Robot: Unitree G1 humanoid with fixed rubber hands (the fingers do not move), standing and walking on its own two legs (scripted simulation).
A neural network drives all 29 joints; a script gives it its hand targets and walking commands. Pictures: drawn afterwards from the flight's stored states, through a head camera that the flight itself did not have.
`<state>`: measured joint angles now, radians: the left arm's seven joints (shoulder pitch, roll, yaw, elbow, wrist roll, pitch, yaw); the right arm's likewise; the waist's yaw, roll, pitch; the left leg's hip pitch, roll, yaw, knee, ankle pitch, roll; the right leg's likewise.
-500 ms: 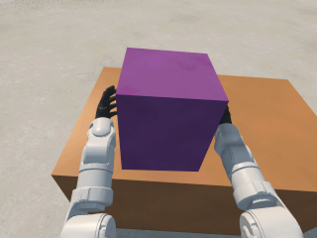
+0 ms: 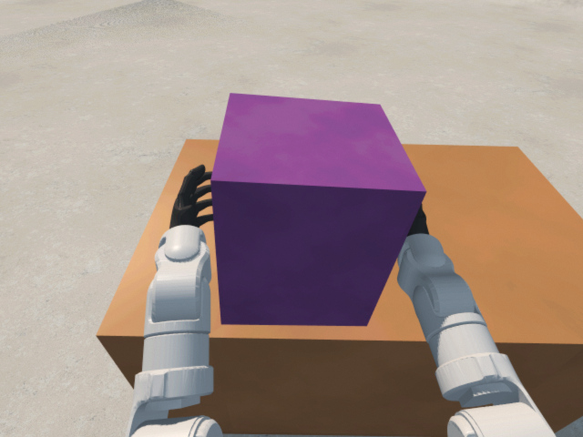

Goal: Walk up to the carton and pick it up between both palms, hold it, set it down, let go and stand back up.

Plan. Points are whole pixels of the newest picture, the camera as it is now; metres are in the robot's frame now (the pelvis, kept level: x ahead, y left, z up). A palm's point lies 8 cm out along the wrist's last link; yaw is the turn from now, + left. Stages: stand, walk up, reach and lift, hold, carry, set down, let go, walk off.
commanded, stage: reach and lift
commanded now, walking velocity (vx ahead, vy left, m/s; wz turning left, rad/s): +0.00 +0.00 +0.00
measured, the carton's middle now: (300, 213) +0.38 -0.02 +0.15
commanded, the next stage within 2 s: hold in 0.32 s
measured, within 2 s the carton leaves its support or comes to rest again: neither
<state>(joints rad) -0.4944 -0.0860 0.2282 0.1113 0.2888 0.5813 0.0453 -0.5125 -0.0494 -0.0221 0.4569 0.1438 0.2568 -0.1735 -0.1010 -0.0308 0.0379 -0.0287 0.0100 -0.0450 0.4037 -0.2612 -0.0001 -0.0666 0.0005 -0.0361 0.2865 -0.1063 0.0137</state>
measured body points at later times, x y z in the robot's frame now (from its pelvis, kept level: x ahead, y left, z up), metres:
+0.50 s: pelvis -0.01 -0.02 +0.00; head -0.04 +0.00 +0.45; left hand +0.39 +0.13 +0.17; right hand +0.37 -0.17 +0.16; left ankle -0.02 +0.11 -0.75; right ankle +0.04 -0.13 -0.75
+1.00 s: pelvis +0.01 +0.00 +0.00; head -0.04 +0.03 +0.45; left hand +0.37 +0.15 +0.19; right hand +0.37 -0.15 +0.17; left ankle -0.02 +0.11 -0.75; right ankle +0.04 -0.13 -0.75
